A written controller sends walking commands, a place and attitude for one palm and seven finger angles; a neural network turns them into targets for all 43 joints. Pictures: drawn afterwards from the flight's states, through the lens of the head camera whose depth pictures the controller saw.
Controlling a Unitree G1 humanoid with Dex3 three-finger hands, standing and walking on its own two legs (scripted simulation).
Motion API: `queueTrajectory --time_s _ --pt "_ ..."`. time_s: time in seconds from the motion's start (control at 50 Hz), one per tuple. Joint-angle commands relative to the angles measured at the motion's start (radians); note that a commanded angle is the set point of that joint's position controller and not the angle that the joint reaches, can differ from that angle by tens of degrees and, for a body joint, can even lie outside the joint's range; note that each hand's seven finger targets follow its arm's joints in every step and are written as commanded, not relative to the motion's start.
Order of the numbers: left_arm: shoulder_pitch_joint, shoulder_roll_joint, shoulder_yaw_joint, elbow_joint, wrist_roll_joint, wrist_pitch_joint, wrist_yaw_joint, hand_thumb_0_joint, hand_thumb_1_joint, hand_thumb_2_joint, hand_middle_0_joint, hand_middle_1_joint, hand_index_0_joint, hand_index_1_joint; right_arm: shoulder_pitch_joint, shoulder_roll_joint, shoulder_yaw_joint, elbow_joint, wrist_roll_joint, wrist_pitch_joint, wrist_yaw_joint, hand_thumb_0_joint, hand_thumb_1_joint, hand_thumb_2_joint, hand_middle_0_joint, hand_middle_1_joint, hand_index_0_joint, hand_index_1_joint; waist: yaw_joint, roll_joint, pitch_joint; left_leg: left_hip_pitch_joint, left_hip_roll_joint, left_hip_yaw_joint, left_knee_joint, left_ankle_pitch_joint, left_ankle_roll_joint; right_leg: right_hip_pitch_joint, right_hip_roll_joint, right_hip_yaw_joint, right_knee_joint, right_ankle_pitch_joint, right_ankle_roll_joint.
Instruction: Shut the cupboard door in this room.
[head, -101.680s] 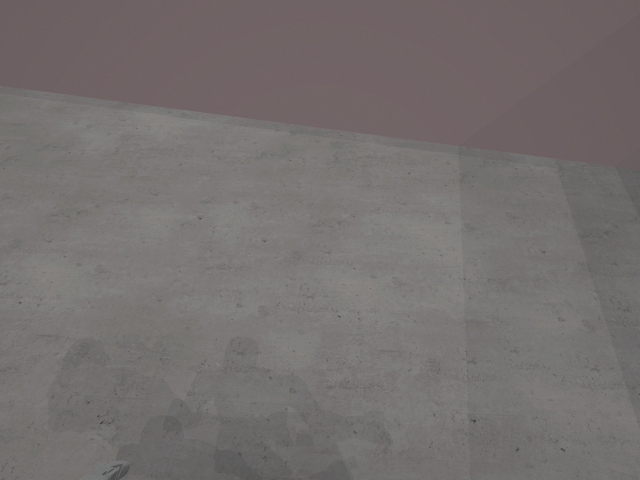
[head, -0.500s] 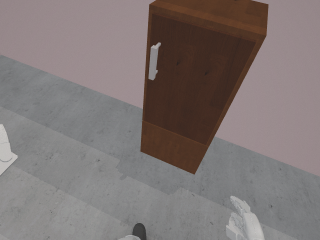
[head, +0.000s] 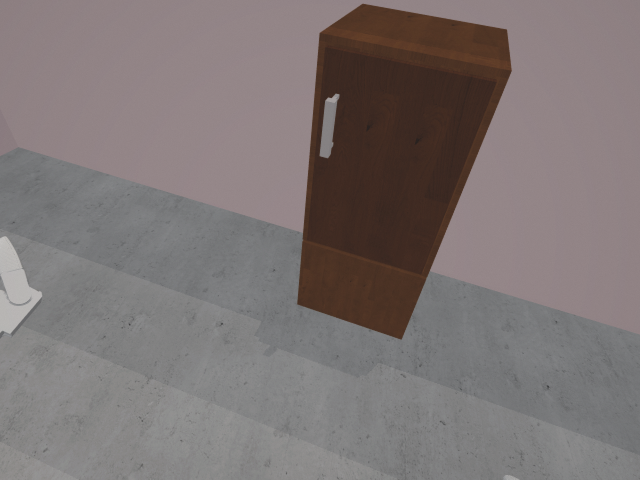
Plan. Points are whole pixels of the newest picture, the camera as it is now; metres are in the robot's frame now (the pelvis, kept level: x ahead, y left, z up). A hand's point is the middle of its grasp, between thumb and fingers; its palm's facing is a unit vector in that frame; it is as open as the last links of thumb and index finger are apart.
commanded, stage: stop stepping back and stand still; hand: left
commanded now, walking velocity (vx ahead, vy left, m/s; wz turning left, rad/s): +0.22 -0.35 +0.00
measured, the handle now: (330, 125) +0.91 +0.03 +0.05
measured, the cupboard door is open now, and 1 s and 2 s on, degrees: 0 0 0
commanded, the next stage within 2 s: let the arm hang, fingers relaxed in 1.76 s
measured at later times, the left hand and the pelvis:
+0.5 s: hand out of the picture +0.14 +0.27 +0.20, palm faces +0.50 -0.78 -0.38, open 7.4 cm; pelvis -0.06 +0.01 +0.02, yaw -1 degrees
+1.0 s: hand (26, 323) +0.19 +0.29 +0.18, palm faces +0.40 -0.78 -0.48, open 7.4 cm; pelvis -0.02 +0.03 +0.02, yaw -2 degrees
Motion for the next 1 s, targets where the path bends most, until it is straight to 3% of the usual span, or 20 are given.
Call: queueTrajectory --time_s 0.0,0.02,0.06,0.14,0.2,0.22,0.26,0.28,0.3,0.34,0.38,0.48,0.52,0.56,0.6,0.68,0.74,0.8,0.88,0.98 --pt "-0.072 0.276 0.132 -0.176 -0.007 -0.068 -0.026 0.0 0.9 0.9 -0.2 -0.3 -0.2 -0.3 -0.155 -0.126 -0.06 -0.166 0.006 -0.079 0.013 0.0 -0.9 -0.9 0.2 0.3 0.2 0.3 -0.029 0.289 0.023 0.022 0.297 -0.493 -0.552 -0.491 0.132 -0.228 0.082 0.056 0.55 0.016 0.044" --pt "-0.027 0.194 0.087 -0.215 -0.011 -0.056 -0.036 0.0 0.9 0.9 -0.2 -0.3 -0.2 -0.3 -0.202 -0.094 -0.051 -0.197 0.003 -0.075 0.032 0.0 -0.9 -0.9 0.2 0.3 0.2 0.3 -0.028 0.222 0.101 -0.028 0.289 -0.515 -0.559 -0.477 0.137 -0.267 0.023 0.098 0.498 0.074 0.034" --pt "0.057 0.182 0.088 -0.268 -0.008 -0.055 -0.032 0.0 0.9 0.9 -0.2 -0.3 -0.2 -0.3 -0.218 -0.091 -0.048 -0.199 0.011 -0.063 0.045 0.0 -0.9 -0.9 0.2 0.3 0.2 0.3 -0.014 0.171 0.092 -0.06 0.253 -0.325 -0.536 -0.389 0.115 -0.181 0.015 0.054 0.396 0.156 0.028" --pt "0.123 0.213 0.124 -0.303 -0.009 -0.043 -0.016 0.0 0.9 0.9 -0.2 -0.3 -0.2 -0.3 -0.214 -0.077 -0.033 -0.219 -0.006 -0.028 0.031 0.0 -0.9 -0.9 0.2 0.3 0.2 0.3 -0.006 0.343 0.025 -0.155 0.183 -0.098 -0.548 -0.37 0.049 0.143 0.095 -0.1 0.06 0.07 0.005" --pt "0.122 0.233 0.142 -0.225 -0.014 -0.009 0.002 0.0 0.9 0.9 -0.2 -0.3 -0.2 -0.3 -0.194 -0.062 -0.026 -0.212 -0.004 -0.014 0.012 0.0 -0.9 -0.9 0.2 0.3 0.2 0.3 -0.013 0.298 -0.004 -0.178 0.102 0.003 -0.341 -0.328 0.013 0.337 0.122 -0.128 -0.227 -0.021 -0.029" --pt "0.109 0.222 0.129 -0.206 -0.015 0.003 0.004 0.0 0.9 0.9 -0.2 -0.3 -0.2 -0.3 -0.189 -0.05 -0.022 -0.205 -0.002 -0.007 0.011 0.0 -0.9 -0.9 0.2 0.3 0.2 0.3 -0.013 0.191 -0.004 -0.237 0.062 0.02 -0.179 -0.284 0.006 0.38 0.053 -0.031 -0.309 -0.042 -0.07" --pt "0.017 0.279 0.171 -0.207 -0.019 -0.002 0.01 0.0 0.9 0.9 -0.2 -0.3 -0.2 -0.3 -0.176 -0.051 -0.027 -0.198 0.005 -0.002 0.014 0.0 -0.9 -0.9 0.2 0.3 0.2 0.3 -0.013 -0.128 0.059 -0.426 -0.044 0.049 0.346 -0.07 -0.018 0.291 -0.317 0.543 -0.561 -0.118 -0.248" --pt "-0.048 0.294 0.187 -0.215 -0.014 -0.028 0.013 0.0 0.9 0.9 -0.2 -0.3 -0.2 -0.3 -0.166 -0.064 -0.035 -0.181 -0.003 -0.019 0.014 0.0 -0.9 -0.9 0.2 0.3 0.2 0.3 -0.028 -0.116 0.072 -0.413 -0.01 -0.003 0.461 -0.038 -0.031 0.219 -0.346 0.532 -0.563 -0.068 -0.263" --pt "-0.062 0.262 0.165 -0.173 -0.005 -0.027 0.014 0.0 0.9 0.9 -0.2 -0.3 -0.2 -0.3 -0.173 -0.062 -0.035 -0.172 0.003 -0.025 0.016 0.0 -0.9 -0.9 0.2 0.3 0.2 0.3 -0.027 -0.124 0.044 -0.378 0.004 -0.04 0.481 -0.061 -0.023 0.14 -0.339 0.544 -0.561 -0.244 -0.25" --pt "-0.004 0.178 0.085 -0.078 -0.008 -0.021 0.001 0.0 0.9 0.9 -0.2 -0.3 -0.2 -0.3 -0.179 -0.07 -0.03 -0.176 0.007 -0.011 0.009 0.0 -0.9 -0.9 0.2 0.3 0.2 0.3 -0.031 -0.072 0.153 -0.311 0.037 -0.026 0.405 0.031 -0.024 0.017 -0.286 0.391 -0.544 -0.221 -0.21" --pt "-0.064 0.175 0.058 -0.078 -0.005 -0.031 -0.001 0.0 0.9 0.9 -0.2 -0.3 -0.2 -0.3 -0.202 -0.067 -0.019 -0.172 0.007 -0.012 -0.003 0.0 -0.9 -0.9 0.2 0.3 0.2 0.3 -0.028 -0.048 0.175 -0.191 0.027 0.035 0.281 0.049 -0.017 -0.068 -0.248 0.267 -0.551 -0.201 -0.168" --pt "-0.069 0.194 0.062 -0.177 0.002 -0.047 0.02 0.0 0.9 0.9 -0.2 -0.3 -0.2 -0.3 -0.198 -0.068 -0.023 -0.183 0.0 -0.048 -0.028 0.0 -0.9 -0.9 0.2 0.3 0.2 0.3 -0.011 -0.04 0.11 0.081 -0.039 0.139 -0.076 0.078 -0.003 -0.025 -0.188 0.17 -0.462 -0.15 -0.124" --pt "-0.027 0.208 0.088 -0.206 -0.008 -0.056 0.02 0.0 0.9 0.9 -0.2 -0.3 -0.2 -0.3 -0.176 -0.087 -0.031 -0.192 0.007 -0.058 -0.03 0.0 -0.9 -0.9 0.2 0.3 0.2 0.3 -0.02 0.043 0.082 0.162 -0.006 0.071 -0.223 0.057 0.019 0.002 -0.13 0.116 -0.309 -0.028 -0.066" --pt "0.012 0.218 0.128 -0.24 -0.011 -0.067 0.021 0.0 0.9 0.9 -0.2 -0.3 -0.2 -0.3 -0.182 -0.12 -0.043 -0.214 0.015 -0.062 -0.025 0.0 -0.9 -0.9 0.2 0.3 0.2 0.3 -0.008 0.221 0.026 0.229 0.154 -0.183 -0.305 0.258 0.09 -0.019 0.004 0.024 -0.087 0.175 0.016" --pt "0.04 0.233 0.152 -0.231 -0.01 -0.072 0.005 0.0 0.9 0.9 -0.2 -0.3 -0.2 -0.3 -0.188 -0.091 -0.031 -0.195 0.001 -0.068 -0.016 0.0 -0.9 -0.9 0.2 0.3 0.2 0.3 -0.013 0.314 0.032 0.123 0.191 -0.223 -0.385 0.142 0.102 0.037 0.012 0.002 -0.073 0.069 0.034" --pt "0.122 0.186 0.135 -0.184 -0.015 -0.065 0.003 0.0 0.9 0.9 -0.2 -0.3 -0.2 -0.3 -0.168 -0.087 -0.031 -0.198 0.024 -0.075 0.005 0.0 -0.9 -0.9 0.2 0.3 0.2 0.3 -0.015 0.108 0.01 0.014 0.071 -0.013 -0.237 0.147 0.034 0.222 -0.015 0.066 -0.301 0.289 0.02" --pt "0.15 0.187 0.125 -0.154 -0.029 -0.052 0.007 0.0 0.9 0.9 -0.2 -0.3 -0.2 -0.3 -0.156 -0.07 -0.03 -0.198 0.031 -0.056 0.018 0.0 -0.9 -0.9 0.2 0.3 0.2 0.3 -0.028 -0.054 -0.05 0.019 -0.013 0.065 -0.075 0.258 -0.015 0.262 -0.165 0.232 -0.322 0.645 -0.048" --pt "0.137 0.209 0.141 -0.138 -0.026 -0.048 0.011 0.0 0.9 0.9 -0.2 -0.3 -0.2 -0.3 -0.176 -0.069 -0.023 -0.201 0.029 -0.041 0.011 0.0 -0.9 -0.9 0.2 0.3 0.2 0.3 -0.023 -0.007 -0.077 0.093 -0.008 0.066 -0.144 0.389 -0.007 0.279 -0.135 0.151 -0.258 0.835 -0.014" --pt "0.112 0.197 0.116 -0.158 -0.022 -0.044 -0.001 0.0 0.9 0.9 -0.2 -0.3 -0.2 -0.3 -0.183 -0.069 -0.02 -0.216 0.03 -0.022 0.005 0.0 -0.9 -0.9 0.2 0.3 0.2 0.3 -0.02 0.031 -0.098 0.212 0.035 0.053 -0.168 0.64 0.011 0.238 -0.058 0.059 -0.227 0.8 0.035" --pt "0.117 0.187 0.108 -0.155 -0.025 -0.036 -0.002 0.0 0.9 0.9 -0.2 -0.3 -0.2 -0.3 -0.191 -0.067 -0.019 -0.228 0.034 -0.014 0.005 0.0 -0.9 -0.9 0.2 0.3 0.2 0.3 -0.019 0.044 -0.082 0.178 0.027 0.054 -0.173 0.558 0.003 0.244 -0.057 0.068 -0.269 0.729 0.031"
